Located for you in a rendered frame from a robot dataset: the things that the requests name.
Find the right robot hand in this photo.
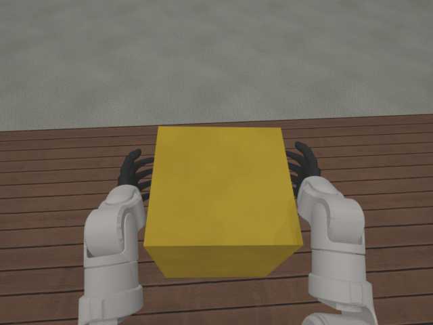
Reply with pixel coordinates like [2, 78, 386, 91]
[286, 142, 321, 198]

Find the right robot forearm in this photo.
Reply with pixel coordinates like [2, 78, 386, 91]
[297, 176, 378, 325]

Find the left robot hand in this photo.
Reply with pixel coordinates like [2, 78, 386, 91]
[117, 149, 154, 202]

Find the left robot forearm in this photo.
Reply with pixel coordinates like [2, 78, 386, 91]
[78, 185, 147, 325]

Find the carton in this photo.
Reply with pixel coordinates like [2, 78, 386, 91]
[143, 127, 304, 278]

